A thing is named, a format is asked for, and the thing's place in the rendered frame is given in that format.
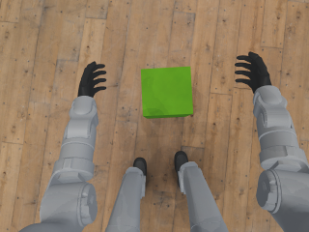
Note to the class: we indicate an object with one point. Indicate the robot right forearm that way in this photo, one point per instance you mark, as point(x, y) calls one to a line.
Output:
point(276, 132)

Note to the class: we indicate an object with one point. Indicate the robot right thigh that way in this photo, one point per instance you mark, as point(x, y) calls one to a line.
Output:
point(204, 215)

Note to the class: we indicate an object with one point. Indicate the right robot upper arm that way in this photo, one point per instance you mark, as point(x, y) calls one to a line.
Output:
point(285, 195)

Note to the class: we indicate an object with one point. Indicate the left robot upper arm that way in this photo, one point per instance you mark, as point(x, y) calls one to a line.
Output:
point(67, 207)

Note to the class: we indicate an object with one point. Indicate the robot left foot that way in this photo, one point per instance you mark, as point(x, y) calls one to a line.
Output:
point(141, 164)

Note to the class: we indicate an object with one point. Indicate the right robot hand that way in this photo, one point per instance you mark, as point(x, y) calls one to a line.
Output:
point(258, 74)

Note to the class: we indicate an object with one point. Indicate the robot left forearm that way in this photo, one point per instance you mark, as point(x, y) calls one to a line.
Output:
point(75, 163)

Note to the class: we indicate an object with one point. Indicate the carton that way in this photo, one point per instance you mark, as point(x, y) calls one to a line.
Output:
point(166, 92)

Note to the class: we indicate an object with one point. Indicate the left robot hand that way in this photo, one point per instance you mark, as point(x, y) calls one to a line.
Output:
point(87, 82)

